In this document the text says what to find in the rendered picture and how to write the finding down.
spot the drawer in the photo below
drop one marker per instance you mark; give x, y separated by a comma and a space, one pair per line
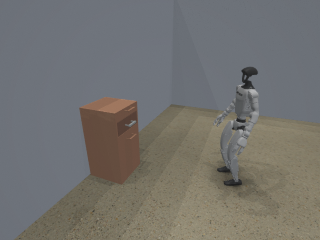
121, 125

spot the robot thigh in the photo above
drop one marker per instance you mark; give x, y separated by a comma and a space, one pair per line
233, 142
226, 135

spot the robot left thigh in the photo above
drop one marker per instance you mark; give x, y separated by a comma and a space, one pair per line
233, 142

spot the cabinet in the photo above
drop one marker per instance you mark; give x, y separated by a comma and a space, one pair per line
110, 157

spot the robot right thigh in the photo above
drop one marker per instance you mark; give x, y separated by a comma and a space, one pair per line
226, 135

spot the robot right forearm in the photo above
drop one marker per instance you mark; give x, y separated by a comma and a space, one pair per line
228, 110

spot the robot right upper arm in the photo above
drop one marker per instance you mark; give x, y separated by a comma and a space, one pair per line
234, 100

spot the robot left forearm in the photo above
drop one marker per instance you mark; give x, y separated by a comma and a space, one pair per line
250, 125

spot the robot left upper arm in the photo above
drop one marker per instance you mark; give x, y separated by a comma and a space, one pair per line
253, 96

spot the robot right hand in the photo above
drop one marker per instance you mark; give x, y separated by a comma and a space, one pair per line
220, 118

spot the robot left hand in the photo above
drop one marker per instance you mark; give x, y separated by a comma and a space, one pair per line
240, 142

